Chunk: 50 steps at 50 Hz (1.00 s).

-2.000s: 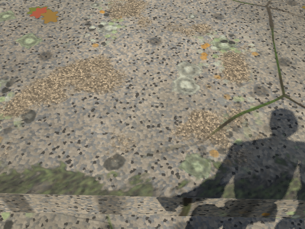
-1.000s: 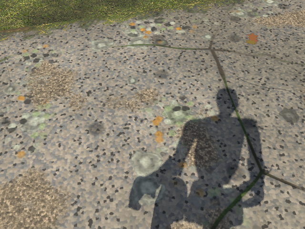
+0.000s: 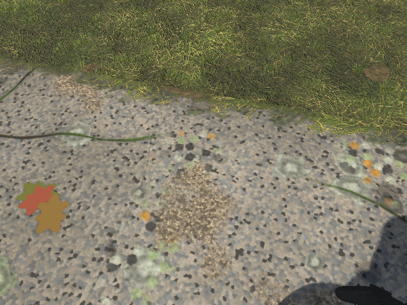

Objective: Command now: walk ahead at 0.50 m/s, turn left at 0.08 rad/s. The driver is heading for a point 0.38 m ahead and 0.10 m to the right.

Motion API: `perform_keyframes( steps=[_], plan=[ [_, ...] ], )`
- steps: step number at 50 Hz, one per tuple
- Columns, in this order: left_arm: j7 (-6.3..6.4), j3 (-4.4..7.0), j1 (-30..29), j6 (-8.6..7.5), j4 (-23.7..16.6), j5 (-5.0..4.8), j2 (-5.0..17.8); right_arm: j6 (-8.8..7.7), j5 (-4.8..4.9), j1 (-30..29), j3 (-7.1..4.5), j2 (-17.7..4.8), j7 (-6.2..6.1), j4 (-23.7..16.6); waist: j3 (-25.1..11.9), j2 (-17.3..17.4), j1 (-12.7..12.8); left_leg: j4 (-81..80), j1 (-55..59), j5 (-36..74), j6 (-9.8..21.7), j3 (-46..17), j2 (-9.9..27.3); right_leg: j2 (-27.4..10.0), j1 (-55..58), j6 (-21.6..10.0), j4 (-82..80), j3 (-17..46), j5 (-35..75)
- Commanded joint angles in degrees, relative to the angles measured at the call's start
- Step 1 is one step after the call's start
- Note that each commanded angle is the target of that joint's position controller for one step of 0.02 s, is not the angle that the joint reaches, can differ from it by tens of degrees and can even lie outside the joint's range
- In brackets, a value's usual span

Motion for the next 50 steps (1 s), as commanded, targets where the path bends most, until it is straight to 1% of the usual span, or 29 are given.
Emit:
perform_keyframes(
  steps=[1,2,4,6,11,16,19,21,22,23,24,25,26,27,28,29,30,31,34,36,39,41,43,44,45,46,47,48,50],
  plan=[
    [0.01,1.80,-4.80,-0.53,-8.14,0.72,7.30,0.30,2.15,15.56,-3.88,-9.98,-1.21,1.53,-6.94,3.31,-7.56,-16.71,31.66,1.64,11.31,-30.91,21.08,-1.88,-32.84,-1.30,24.11,5.64,4.93],
    [-0.26,1.43,-5.39,-0.62,-8.01,0.61,6.05,-0.10,2.23,13.70,-3.26,-7.91,-0.77,2.22,-3.61,1.93,-5.36,-18.97,25.24,5.82,9.46,-25.26,17.96,-3.46,-30.15,-0.90,20.16,5.44,7.33],
    [-1.03,1.21,-1.76,1.11,-5.84,1.14,4.78,-0.92,2.07,12.08,-2.64,-5.83,-0.71,2.77,-1.77,2.91,-2.28,-22.41,16.99,9.91,6.83,-16.79,14.99,-4.40,-23.34,0.27,15.94,5.74,7.88],
    [-1.74,1.50,-2.53,1.93,-5.66,1.27,4.50,-2.04,2.02,13.65,-2.77,-6.29,-0.71,4.06,-1.14,3.19,-1.91,-24.82,15.46,12.89,6.70,-13.19,14.38,-3.77,-23.16,0.61,15.00,6.05,10.41],
    [-2.28,1.64,-12.96,2.19,-8.25,1.10,3.74,-2.60,1.89,17.00,-3.07,-7.12,-0.86,6.64,2.62,2.44,-3.84,-28.38,18.60,12.05,5.17,-5.51,13.60,-4.39,-31.76,1.26,6.66,7.01,21.41],
    [-3.18,0.85,-22.68,1.91,-11.24,1.36,2.58,-2.72,1.96,19.81,-3.25,-8.14,-1.43,8.55,4.19,2.47,-6.65,-27.53,23.34,18.14,3.50,0.93,13.90,-3.98,-31.11,0.11,-6.19,2.35,28.35],
    [-3.24,0.44,-24.80,1.32,-12.44,1.72,1.60,-1.98,1.99,22.12,-2.97,-8.39,-2.01,10.92,4.73,2.58,-7.23,-21.50,26.97,36.31,2.17,3.49,13.86,-1.14,-26.30,-1.65,-13.89,-1.19,25.54],
    [-2.73,0.80,-20.23,0.75,-11.18,2.15,2.42,-1.64,2.21,21.66,-3.10,-9.70,-2.41,11.89,1.48,4.73,-5.31,-13.63,29.22,51.85,1.00,3.82,13.75,2.50,-19.55,-3.49,-15.82,-2.78,21.71],
    [-2.37,1.27,-14.82,0.28,-9.49,2.48,3.52,-1.36,2.25,20.95,-3.20,-10.41,-2.64,12.24,-1.21,5.21,-2.96,-6.99,29.72,54.43,0.31,3.86,13.24,4.22,-14.41,-4.55,-18.43,-2.49,21.46],
    [-1.94,1.82,-7.92,-0.50,-7.06,3.15,4.65,-1.08,2.82,19.79,-3.25,-10.97,-2.77,12.15,-4.77,3.41,0.58,3.10,26.92,48.74,-0.99,5.43,11.38,4.59,-4.95,-5.61,-25.19,-1.57,29.07],
    [-1.31,2.79,-1.80,-1.06,-5.44,4.03,8.81,-1.40,3.31,20.16,-2.61,-9.26,-2.82,10.51,-11.12,-0.37,2.50,16.50,16.33,28.18,-2.36,5.99,8.69,-4.54,10.01,-7.73,-22.40,6.17,49.94],
    [-0.84,3.93,-1.06,-1.07,-5.12,3.34,14.16,-1.21,5.21,28.59,-0.50,-1.42,-2.06,9.26,-22.53,-14.61,-1.63,39.10,-2.26,-28.04,-4.54,4.00,-1.18,-25.64,30.91,-19.96,-16.20,28.37,87.76],
    [-0.40,4.04,1.77,-0.49,-5.26,-0.88,12.31,0.07,4.15,25.88,-1.82,-6.52,-2.52,11.25,-29.63,-4.38,1.73,43.02,-1.34,-25.31,-4.60,-6.97,-0.67,-24.24,28.83,-21.31,-17.53,28.76,90.28],
    [0.10,3.25,-4.07,-0.17,-5.39,-1.10,10.46,0.19,4.29,21.17,-1.71,-5.85,-2.32,9.92,-20.55,-5.60,-0.43,41.70,-3.92,-21.09,-4.65,-7.95,1.29,-21.58,20.98,-19.23,-22.18,23.08,81.13],
    [0.34,1.93,-8.98,0.13,-5.69,-0.85,6.24,0.15,3.28,17.96,-1.35,-5.31,-2.28,9.62,-11.56,-3.44,-1.90,36.58,-5.16,-18.23,-4.73,-7.13,3.28,-18.42,12.46,-16.14,-25.96,19.13,71.87],
    [0.55,1.05,-11.65,0.26,-5.63,-0.87,3.82,0.75,2.25,16.64,-1.53,-5.51,-2.21,9.94,-6.61,-2.69,-3.50,32.80,-3.55,-16.15,-5.08,-6.86,4.45,-15.70,6.16,-13.58,-28.73,16.40,66.99],
    [0.78,0.50,-13.33,0.41,-5.45,-0.96,2.66,1.91,1.39,18.83,-1.54,-5.10,-2.03,10.76,-5.26,-3.33,-5.55,29.56,1.43,-14.29,-5.72,-6.36,4.74,-13.74,0.12,-12.02,-31.04,13.29,64.26],
    [0.75,0.35,-13.85,0.31,-5.24,-0.45,2.90,2.84,1.15,20.53,-1.54,-4.36,-1.89,11.78,-5.49,-3.54,-6.49,27.61,5.74,-12.68,-6.04,-5.49,3.98,-12.55,-3.76,-11.32,-32.01,10.95,64.08],
    [0.34,0.65,-14.71,-0.35,-4.21,0.61,4.76,3.89,1.76,21.73,-1.26,-2.53,-1.86,13.06,-6.71,-4.91,-8.02,20.34,9.99,-10.25,-6.50,-4.46,3.13,-10.66,-7.43,-11.03,-33.05,7.04,61.36],
    [0.20,0.52,-14.49,-0.08,-3.38,0.75,4.61,4.36,1.56,19.06,-1.15,-2.47,-2.28,13.26,-5.88,-6.47,-7.06,13.81,10.75,-8.53,-6.42,-4.11,3.43,-9.76,-8.41,-10.06,-34.13,6.86,50.08],
    [0.27,0.72,-12.98,1.13,-2.07,1.01,4.91,5.07,1.60,15.50,-1.22,-3.16,-2.80,13.66,-3.90,-7.53,-4.90,8.12,11.93,-8.02,-6.03,-3.57,3.55,-9.92,-10.48,-9.80,-36.66,9.77,26.17],
    [0.47,0.79,-12.93,2.00,-1.38,1.00,4.94,4.94,1.71,14.18,-1.12,-2.99,-3.03,14.04,-1.55,-6.83,-4.46,3.40,12.96,-7.98,-5.43,-3.35,3.23,-10.22,-12.11,-9.52,-37.21,12.27,14.04],
    [0.81,0.55,-13.86,2.55,-0.98,0.42,4.35,4.24,1.48,15.51,-0.72,-2.02,-3.30,15.32,0.11,-4.40,-5.68,-6.58,18.13,-3.27,-4.31,-3.01,3.02,-9.27,-14.78,-7.37,-35.51,13.06,7.87],
    [0.95,0.28,-12.83,2.52,-0.46,0.49,3.43,3.56,1.10,15.99,-0.71,-2.97,-3.47,15.64,0.59,-2.35,-5.58,-11.05,20.42,-0.36,-3.71,-6.29,5.50,-8.31,-15.77,-5.17,-34.31,13.36,6.98],
    [0.93,0.03,-11.73,2.41,-0.40,0.53,2.18,2.69,0.58,16.86,-0.85,-5.17,-3.71,15.74,0.72,1.25,-4.52,-15.23,20.44,1.61,-2.64,-12.66,11.03,-5.87,-15.31,-3.15,-30.32,11.67,8.68],
    [0.62,-0.09,-7.58,2.54,0.85,-0.49,0.21,2.55,2.00,13.32,-1.34,-7.16,-3.62,16.52,2.11,8.64,-0.39,-16.85,12.39,-0.83,-0.80,-15.85,12.93,-0.48,-9.55,-1.81,-30.38,6.75,11.60],
    [0.76,0.04,-8.08,2.71,2.69,-0.09,1.58,2.19,2.44,11.73,-0.68,-4.12,-3.13,16.53,2.05,6.46,-1.44,-18.83,6.74,-5.78,-1.42,-15.44,12.12,-1.00,-1.80,-1.12,-29.66,6.75,15.57],
    [0.87,0.44,-8.71,2.72,3.17,-0.06,2.66,1.81,2.57,11.69,-0.44,-3.34,-2.94,17.00,2.22,5.26,-1.80,-19.10,5.51,-7.13,-2.68,-13.44,9.96,-2.03,0.97,-1.25,-29.76,7.73,18.17],
    [0.88,0.78,-9.22,2.61,4.25,0.02,3.76,1.71,2.64,12.83,-0.57,-3.55,-3.23,18.39,1.84,4.20,-2.45,-17.97,9.00,-4.16,-3.42,-10.82,7.52,-3.37,0.25,-1.78,-30.18,8.75,19.46]
  ],
)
